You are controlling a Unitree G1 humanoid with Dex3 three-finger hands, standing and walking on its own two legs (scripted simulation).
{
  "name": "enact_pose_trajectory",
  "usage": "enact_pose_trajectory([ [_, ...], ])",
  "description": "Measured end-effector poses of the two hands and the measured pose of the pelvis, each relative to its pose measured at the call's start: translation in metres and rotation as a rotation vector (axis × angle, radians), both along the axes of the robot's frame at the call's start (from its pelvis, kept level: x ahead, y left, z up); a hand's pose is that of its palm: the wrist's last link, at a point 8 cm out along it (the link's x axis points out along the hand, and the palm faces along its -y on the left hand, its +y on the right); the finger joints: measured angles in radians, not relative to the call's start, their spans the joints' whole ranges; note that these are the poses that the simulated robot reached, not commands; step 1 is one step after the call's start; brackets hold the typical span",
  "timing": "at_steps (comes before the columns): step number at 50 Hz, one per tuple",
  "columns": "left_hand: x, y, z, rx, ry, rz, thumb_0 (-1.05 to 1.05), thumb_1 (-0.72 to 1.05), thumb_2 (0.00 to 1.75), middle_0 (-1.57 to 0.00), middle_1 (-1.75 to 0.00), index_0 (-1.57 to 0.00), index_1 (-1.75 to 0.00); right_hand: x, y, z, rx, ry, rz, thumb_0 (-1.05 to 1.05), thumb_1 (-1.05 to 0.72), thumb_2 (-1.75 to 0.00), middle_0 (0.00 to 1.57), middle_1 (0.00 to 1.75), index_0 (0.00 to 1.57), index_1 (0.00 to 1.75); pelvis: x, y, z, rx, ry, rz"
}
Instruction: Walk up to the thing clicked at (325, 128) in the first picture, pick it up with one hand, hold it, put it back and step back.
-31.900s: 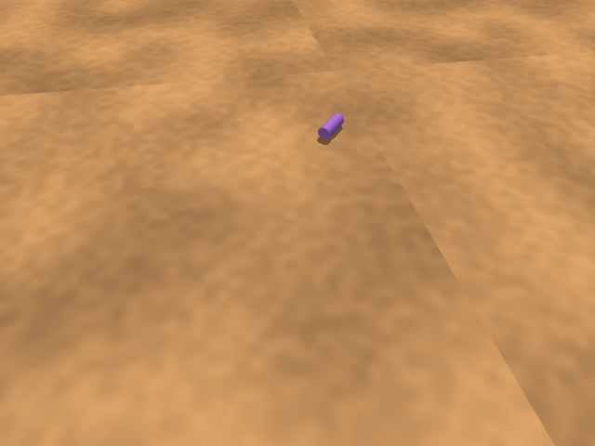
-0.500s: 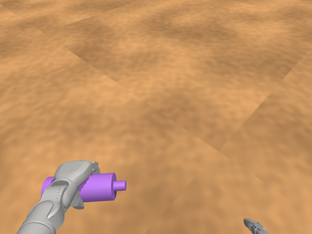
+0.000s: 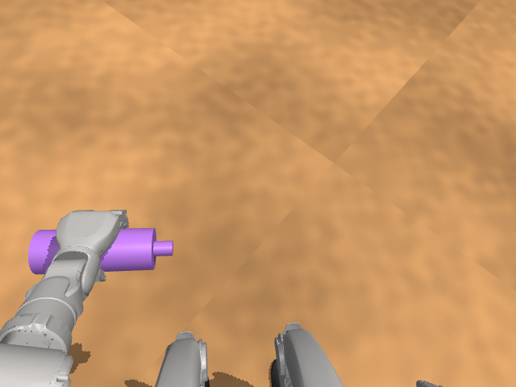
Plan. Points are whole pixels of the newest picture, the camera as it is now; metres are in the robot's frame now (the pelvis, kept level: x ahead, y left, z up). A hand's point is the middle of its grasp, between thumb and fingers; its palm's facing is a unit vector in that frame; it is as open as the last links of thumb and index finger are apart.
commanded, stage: crouch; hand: left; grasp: from above
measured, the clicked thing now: (108, 249) +0.39 +0.23 -0.14
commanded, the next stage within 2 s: lower in 1.38 s
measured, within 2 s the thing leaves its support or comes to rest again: neither
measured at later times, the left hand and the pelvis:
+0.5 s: hand (125, 262) +0.43 +0.26 -0.34, palm faces -0.47 -0.02 -0.88, open 10.3 cm; pelvis -0.02 +0.01 -0.18, yaw -2 degrees
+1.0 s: hand (134, 260) +0.46 +0.26 -0.43, palm faces -0.49 -0.02 -0.87, open 10.3 cm; pelvis -0.03 +0.00 -0.25, yaw -5 degrees
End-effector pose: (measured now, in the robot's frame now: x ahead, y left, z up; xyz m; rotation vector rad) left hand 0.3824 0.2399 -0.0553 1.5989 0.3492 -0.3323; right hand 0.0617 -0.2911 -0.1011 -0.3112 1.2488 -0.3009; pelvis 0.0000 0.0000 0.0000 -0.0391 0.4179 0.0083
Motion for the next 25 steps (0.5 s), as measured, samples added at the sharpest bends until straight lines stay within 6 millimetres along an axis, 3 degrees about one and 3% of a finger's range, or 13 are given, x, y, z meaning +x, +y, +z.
enact_pose_trajectory([
  [6, 0.022, 0.005, -0.055, -0.003, 0.003, 0.041, 0.01, -0.02, 0.54, -0.6, -0.69, -0.61, -0.66, -0.041, 0.012, -0.052, 0.004, 0.087, -0.045, 0.01, -0.89, -0.89, 0.2, 0.3, 0.2, 0.3, -0.011, 0.005, -0.049, -0.013, 0.092, -0.007],
  [11, 0.033, 0.01, -0.102, -0.01, 0.032, 0.046, 0.01, -0.02, 0.54, -0.6, -0.68, -0.62, -0.65, -0.061, 0.024, -0.092, 0.024, 0.13, -0.056, 0.01, -0.89, -0.89, 0.2, 0.3, 0.2, 0.3, -0.017, 0.008, -0.088, -0.024, 0.149, -0.006],
  [17, 0.043, 0.016, -0.162, -0.033, 0.075, 0.041, 0.01, -0.02, 0.53, -0.61, -0.66, -0.63, -0.62, -0.065, 0.031, -0.135, 0.043, 0.165, -0.024, 0.01, -0.89, -0.9, 0.2, 0.3, 0.2, 0.3, -0.021, 0.009, -0.131, -0.038, 0.209, -0.005],
  [25, 0.055, 0.021, -0.227, -0.066, 0.06, 0.025, 0.01, -0.02, 0.52, -0.65, -0.62, -0.66, -0.58, -0.051, 0.025, -0.174, 0.032, 0.195, 0.052, 0.01, -0.89, -0.9, 0.2, 0.3, 0.2, 0.3, -0.021, 0.007, -0.177, -0.056, 0.255, -0.003],
])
